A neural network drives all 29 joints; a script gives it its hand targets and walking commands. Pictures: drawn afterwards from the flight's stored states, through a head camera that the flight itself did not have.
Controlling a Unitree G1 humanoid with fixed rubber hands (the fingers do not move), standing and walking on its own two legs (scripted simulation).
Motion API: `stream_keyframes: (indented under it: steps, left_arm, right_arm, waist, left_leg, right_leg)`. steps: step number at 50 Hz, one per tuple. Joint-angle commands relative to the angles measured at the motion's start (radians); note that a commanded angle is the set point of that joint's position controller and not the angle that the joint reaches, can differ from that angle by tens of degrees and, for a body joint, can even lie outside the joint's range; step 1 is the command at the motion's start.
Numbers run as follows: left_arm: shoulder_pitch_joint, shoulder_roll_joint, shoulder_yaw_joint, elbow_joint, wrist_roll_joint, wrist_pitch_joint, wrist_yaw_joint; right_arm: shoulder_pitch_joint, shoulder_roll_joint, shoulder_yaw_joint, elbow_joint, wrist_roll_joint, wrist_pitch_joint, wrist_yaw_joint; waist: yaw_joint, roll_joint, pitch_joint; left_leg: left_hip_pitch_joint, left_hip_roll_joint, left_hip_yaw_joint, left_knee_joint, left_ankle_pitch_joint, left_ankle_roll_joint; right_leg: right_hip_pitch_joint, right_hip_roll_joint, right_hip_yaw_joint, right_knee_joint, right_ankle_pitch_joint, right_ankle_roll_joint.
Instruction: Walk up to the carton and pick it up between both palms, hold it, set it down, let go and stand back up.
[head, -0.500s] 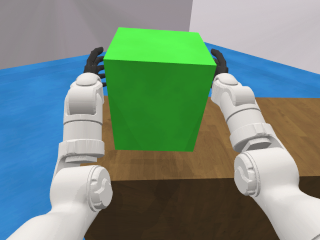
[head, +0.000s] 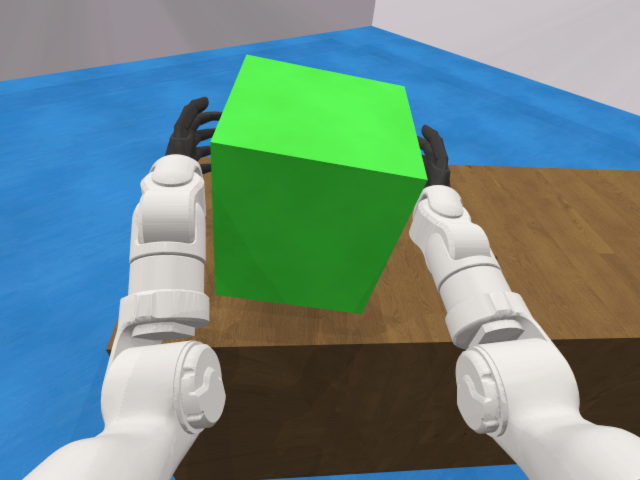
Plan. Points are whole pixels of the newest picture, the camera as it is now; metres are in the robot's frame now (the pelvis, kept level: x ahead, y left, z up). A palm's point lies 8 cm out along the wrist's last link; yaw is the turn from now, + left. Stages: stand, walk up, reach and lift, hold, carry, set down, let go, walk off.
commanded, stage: set down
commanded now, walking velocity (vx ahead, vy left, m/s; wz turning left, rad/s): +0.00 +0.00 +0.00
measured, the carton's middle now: (307, 192) +0.44 +0.01 +0.17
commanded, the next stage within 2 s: none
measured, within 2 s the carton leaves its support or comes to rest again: neither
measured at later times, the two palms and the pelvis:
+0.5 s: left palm (190, 178) +0.42 +0.16 +0.21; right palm (424, 198) +0.40 -0.14 +0.19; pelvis +0.01 +0.00 +0.00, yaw +0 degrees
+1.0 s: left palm (205, 191) +0.43 +0.14 +0.18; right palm (427, 213) +0.41 -0.15 +0.17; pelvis +0.01 +0.00 +0.00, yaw +0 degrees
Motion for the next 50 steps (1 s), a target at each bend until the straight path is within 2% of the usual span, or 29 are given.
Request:
stream_keyframes:
  steps: [1,2,6,10,11,15,19,21,22,24,25,26,28,30,31,32,33,34,35,36,37,38,40,42,43,44,46,49,50]
  left_arm:
    - [-0.652,-0.587,-0.417,-0.107,-0.177,-0.088,-0.128]
    - [-0.675,-0.585,-0.417,-0.117,-0.175,-0.089,-0.129]
    - [-0.67,-0.551,-0.361,-0.021,-0.144,-0.095,-0.138]
    - [-0.675,-0.538,-0.352,-0.008,-0.136,-0.11,-0.147]
    - [-0.666,-0.516,-0.317,0.003,-0.12,-0.114,-0.151]
    - [-0.667,-0.513,-0.311,0.032,-0.109,-0.128,-0.159]
    - [-0.65,-0.526,-0.35,0.009,-0.129,-0.151,-0.159]
    - [-0.667,-0.539,-0.381,0.002,-0.154,-0.167,-0.155]
    - [-0.676,-0.546,-0.394,-0.022,-0.148,-0.172,-0.151]
    - [-0.642,-0.544,-0.39,0.006,-0.155,-0.188,-0.151]
    - [-0.644,-0.532,-0.374,0.016,-0.142,-0.193,-0.153]
    - [-0.652,-0.557,-0.397,0.0,-0.153,-0.196,-0.154]
    - [-0.625,-0.556,-0.393,0.019,-0.155,-0.197,-0.16]
    - [-0.619,-0.548,-0.381,0.042,-0.16,-0.201,-0.162]
    - [-0.62,-0.536,-0.362,0.072,-0.142,-0.21,-0.166]
    - [-0.638,-0.534,-0.355,0.063,-0.141,-0.211,-0.168]
    - [-0.651,-0.543,-0.367,0.064,-0.147,-0.221,-0.167]
    - [-0.602,-0.528,-0.344,0.099,-0.136,-0.219,-0.172]
    - [-0.617,-0.536,-0.336,0.101,-0.131,-0.231,-0.171]
    - [-0.631,-0.519,-0.33,0.093,-0.131,-0.24,-0.174]
    - [-0.663,-0.546,-0.352,0.078,-0.14,-0.25,-0.17]
    - [-0.653,-0.559,-0.374,0.055,-0.154,-0.255,-0.162]
    - [-0.62,-0.518,-0.317,0.133,-0.13,-0.261,-0.174]
    - [-0.639,-0.525,-0.331,0.111,-0.141,-0.275,-0.179]
    - [-0.635,-0.51,-0.301,0.156,-0.128,-0.28,-0.184]
    - [-0.661,-0.525,-0.322,0.131,-0.139,-0.287,-0.181]
    - [-0.664,-0.536,-0.332,0.122,-0.138,-0.306,-0.174]
    - [-0.657,-0.528,-0.32,0.154,-0.144,-0.313,-0.184]
    - [-0.668,-0.534,-0.317,0.158,-0.137,-0.318,-0.183]
  right_arm:
    - [-0.958,0.562,0.288,-0.444,-0.017,-0.094,0.145]
    - [-0.989,0.57,0.304,-0.46,-0.004,-0.101,0.146]
    - [-0.925,0.545,0.208,-0.318,-0.067,-0.083,0.158]
    - [-0.939,0.542,0.199,-0.363,-0.09,-0.104,0.163]
    - [-0.889,0.54,0.19,-0.314,-0.102,-0.095,0.162]
    - [-0.865,0.529,0.157,-0.3,-0.127,-0.108,0.172]
    - [-0.847,0.542,0.191,-0.333,-0.12,-0.126,0.167]
    - [-0.849,0.545,0.198,-0.342,-0.116,-0.133,0.167]
    - [-0.856,0.553,0.207,-0.36,-0.117,-0.144,0.168]
    - [-0.847,0.559,0.213,-0.353,-0.128,-0.141,0.162]
    - [-0.806,0.551,0.198,-0.317,-0.134,-0.143,0.163]
    - [-0.841,0.57,0.21,-0.357,-0.125,-0.153,0.165]
    - [-0.811,0.562,0.214,-0.345,-0.123,-0.153,0.16]
    - [-0.812,0.573,0.215,-0.363,-0.14,-0.153,0.157]
    - [-0.776,0.561,0.188,-0.305,-0.155,-0.147,0.156]
    - [-0.8,0.572,0.194,-0.321,-0.143,-0.153,0.16]
    - [-0.798,0.561,0.184,-0.315,-0.151,-0.159,0.163]
    - [-0.793,0.573,0.191,-0.324,-0.164,-0.158,0.162]
    - [-0.787,0.57,0.188,-0.323,-0.161,-0.161,0.163]
    - [-0.796,0.578,0.185,-0.333,-0.163,-0.166,0.163]
    - [-0.806,0.582,0.184,-0.335,-0.163,-0.178,0.165]
    - [-0.804,0.59,0.22,-0.363,-0.146,-0.18,0.169]
    - [-0.764,0.588,0.181,-0.289,-0.175,-0.167,0.165]
    - [-0.763,0.613,0.194,-0.311,-0.185,-0.178,0.164]
    - [-0.77,0.602,0.185,-0.311,-0.187,-0.174,0.163]
    - [-0.782,0.61,0.181,-0.327,-0.191,-0.182,0.167]
    - [-0.76,0.627,0.195,-0.293,-0.188,-0.186,0.17]
    - [-0.736,0.615,0.172,-0.278,-0.205,-0.184,0.169]
    - [-0.766,0.625,0.175,-0.29,-0.21,-0.192,0.171]
  waist:
    - [-0.04,0.056,-0.525]
    - [-0.009,0.06,-0.525]
    - [-0.035,0.064,-0.405]
    - [-0.019,0.064,-0.473]
    - [-0.022,0.051,-0.427]
    - [-0.022,0.077,-0.403]
    - [-0.032,0.091,-0.511]
    - [-0.056,0.101,-0.521]
    - [-0.048,0.112,-0.555]
    - [-0.04,0.076,-0.548]
    - [-0.052,0.083,-0.5]
    - [-0.056,0.09,-0.555]
    - [-0.05,0.097,-0.52]
    - [-0.049,0.065,-0.546]
    - [-0.059,0.075,-0.484]
    - [-0.048,0.089,-0.488]
    - [-0.056,0.096,-0.502]
    - [-0.048,0.053,-0.462]
    - [-0.048,0.08,-0.482]
    - [-0.024,0.084,-0.49]
    - [-0.044,0.095,-0.532]
    - [-0.039,0.104,-0.557]
    - [-0.035,0.065,-0.461]
    - [-0.038,0.054,-0.51]
    - [-0.024,0.052,-0.476]
    - [-0.039,0.061,-0.522]
    - [-0.037,0.086,-0.526]
    - [-0.05,0.069,-0.514]
    - [-0.039,0.079,-0.514]
  left_leg:
    - [0.408,-0.04,-0.003,-0.101,0.222,-0.014]
    - [0.397,-0.042,0.004,-0.111,0.202,-0.004]
    - [0.341,-0.042,0.015,-0.141,0.061,0.002]
    - [0.352,-0.036,0.026,-0.155,0.047,0.007]
    - [0.346,-0.039,0.028,-0.162,0.04,0.015]
    - [0.317,-0.038,0.036,-0.17,0.0,0.012]
    - [0.364,-0.041,0.029,-0.142,0.099,-0.003]
    - [0.38,-0.037,0.026,-0.136,0.11,-0.008]
    - [0.389,-0.039,0.02,-0.125,0.142,-0.012]
    - [0.378,-0.042,0.026,-0.12,0.156,-0.006]
    - [0.384,-0.039,0.026,-0.124,0.149,-0.014]
    - [0.399,-0.037,0.018,-0.117,0.168,-0.011]
    - [0.383,-0.039,0.023,-0.122,0.169,-0.015]
    - [0.377,-0.041,0.022,-0.12,0.163,-0.004]
    - [0.362,-0.043,0.026,-0.127,0.127,-0.005]
    - [0.361,-0.041,0.022,-0.13,0.119,-0.006]
    - [0.366,-0.04,0.024,-0.124,0.135,-0.008]
    - [0.347,-0.043,0.027,-0.13,0.11,0.004]
    - [0.343,-0.044,0.03,-0.133,0.098,0.001]
    - [0.336,-0.044,0.037,-0.131,0.09,0.001]
    - [0.345,-0.041,0.029,-0.132,0.093,-0.002]
    - [0.361,-0.042,0.028,-0.12,0.15,-0.006]
    - [0.322,-0.044,0.035,-0.136,0.088,0.007]
    - [0.312,-0.051,0.04,-0.133,0.097,0.011]
    - [0.289,-0.049,0.038,-0.141,0.068,0.016]
    - [0.317,-0.043,0.036,-0.133,0.088,0.005]
    - [0.322,-0.047,0.037,-0.133,0.108,0.003]
    - [0.317,-0.043,0.038,-0.129,0.13,0.002]
    - [0.326,-0.042,0.043,-0.138,0.113,0.003]
  right_leg:
    - [0.058,0.035,-0.069,-0.157,0.268,0.045]
    - [0.054,0.032,-0.062,-0.168,0.24,0.039]
    - [0.018,0.022,-0.065,-0.183,0.1,0.035]
    - [0.025,0.017,-0.07,-0.165,0.11,0.034]
    - [0.027,0.015,-0.064,-0.178,0.106,0.037]
    - [0.01,0.014,-0.071,-0.177,0.049,0.032]
    - [0.052,0.019,-0.075,-0.16,0.167,0.034]
    - [0.031,0.02,-0.077,-0.155,0.186,0.035]
    - [0.042,0.019,-0.075,-0.152,0.212,0.035]
    - [0.057,0.019,-0.069,-0.152,0.254,0.044]
    - [0.04,0.025,-0.084,-0.156,0.221,0.038]
    - [0.042,0.021,-0.075,-0.149,0.246,0.04]
    - [0.057,0.019,-0.081,-0.147,0.26,0.041]
    - [0.068,0.012,-0.074,-0.151,0.286,0.045]
    - [0.051,0.013,-0.072,-0.157,0.249,0.046]
    - [0.047,0.013,-0.074,-0.154,0.236,0.044]
    - [0.026,0.017,-0.078,-0.153,0.231,0.039]
    - [0.045,0.012,-0.072,-0.157,0.233,0.045]
    - [0.035,0.013,-0.074,-0.156,0.213,0.046]
    - [0.045,0.009,-0.069,-0.152,0.213,0.046]
    - [0.02,0.012,-0.078,-0.157,0.196,0.042]
    - [0.023,0.018,-0.079,-0.15,0.229,0.038]
    - [0.038,0.006,-0.067,-0.152,0.228,0.049]
    - [0.066,0.003,-0.061,-0.141,0.282,0.056]
    - [0.053,-0.002,-0.061,-0.146,0.256,0.056]
    - [0.048,0.007,-0.068,-0.138,0.253,0.05]
    - [0.043,0.005,-0.062,-0.136,0.277,0.05]
    - [0.043,0.006,-0.07,-0.14,0.289,0.05]
    - [0.028,0.007,-0.067,-0.145,0.259,0.045]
